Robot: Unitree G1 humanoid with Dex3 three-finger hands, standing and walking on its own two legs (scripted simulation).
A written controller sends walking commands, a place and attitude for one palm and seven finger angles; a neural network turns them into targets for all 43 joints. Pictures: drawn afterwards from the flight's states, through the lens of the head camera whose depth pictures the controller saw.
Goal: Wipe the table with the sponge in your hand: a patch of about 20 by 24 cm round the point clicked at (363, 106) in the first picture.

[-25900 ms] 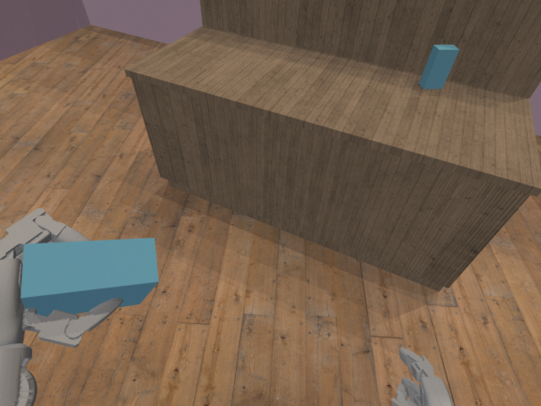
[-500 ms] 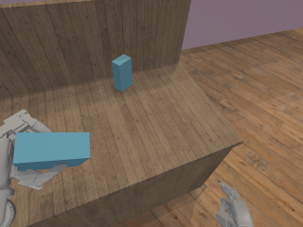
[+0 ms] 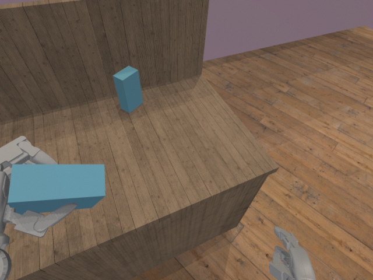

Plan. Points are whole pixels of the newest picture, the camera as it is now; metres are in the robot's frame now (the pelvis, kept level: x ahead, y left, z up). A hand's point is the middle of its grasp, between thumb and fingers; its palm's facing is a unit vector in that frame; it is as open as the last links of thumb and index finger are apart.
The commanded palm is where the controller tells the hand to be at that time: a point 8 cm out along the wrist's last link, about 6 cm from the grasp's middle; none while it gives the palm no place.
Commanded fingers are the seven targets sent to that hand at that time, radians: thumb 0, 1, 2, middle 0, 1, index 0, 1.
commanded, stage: shuffle to correct the standing spot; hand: left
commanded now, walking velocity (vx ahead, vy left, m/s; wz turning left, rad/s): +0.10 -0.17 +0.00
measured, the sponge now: (72, 189) +0.23 +0.21 +0.13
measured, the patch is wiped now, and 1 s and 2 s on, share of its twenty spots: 0.00 0.00 0.00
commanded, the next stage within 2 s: come to a stop and stand still in 0.16 s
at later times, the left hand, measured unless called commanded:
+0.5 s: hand (73, 182) +0.23 +0.20 +0.16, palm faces +0.31 -0.86 -0.41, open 9.4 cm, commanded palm +0.17 +0.24 +0.17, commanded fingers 0.00 0.10 1.30 -1.20 -1.60 -1.20 -1.60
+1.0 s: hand (26, 225) +0.17 +0.25 +0.14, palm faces +0.31 -0.85 -0.42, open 9.4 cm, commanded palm +0.11 +0.28 +0.17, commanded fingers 0.00 0.10 1.30 -1.20 -1.60 -1.20 -1.60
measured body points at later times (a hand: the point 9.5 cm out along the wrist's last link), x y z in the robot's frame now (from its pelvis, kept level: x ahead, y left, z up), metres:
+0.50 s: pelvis +0.01 -0.04 +0.00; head +0.02 -0.04 +0.45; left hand +0.21 +0.24 +0.19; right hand +0.19 -0.28 -0.08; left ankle +0.02 +0.11 -0.74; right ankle +0.00 -0.05 -0.74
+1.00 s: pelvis -0.05 +0.00 +0.00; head -0.02 +0.02 +0.44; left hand +0.15 +0.29 +0.16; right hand +0.10 -0.22 -0.09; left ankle -0.01 +0.10 -0.74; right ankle +0.00 -0.06 -0.74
